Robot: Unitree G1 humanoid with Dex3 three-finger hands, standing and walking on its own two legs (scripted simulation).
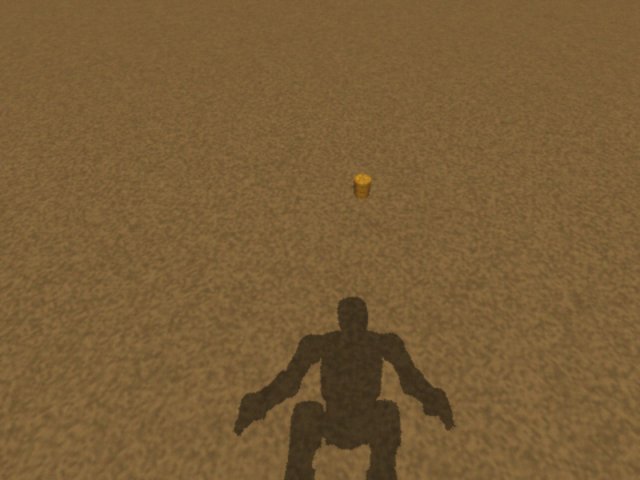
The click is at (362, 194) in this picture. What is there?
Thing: tapered cup
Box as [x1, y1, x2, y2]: [354, 174, 371, 198]
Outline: 358,174 354,177 355,196 358,198 365,198 368,193 371,179 366,174
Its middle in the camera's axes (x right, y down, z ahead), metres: +0.20 -0.22 +1.88
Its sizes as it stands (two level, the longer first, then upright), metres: 0.083 0.083 0.098
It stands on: the floor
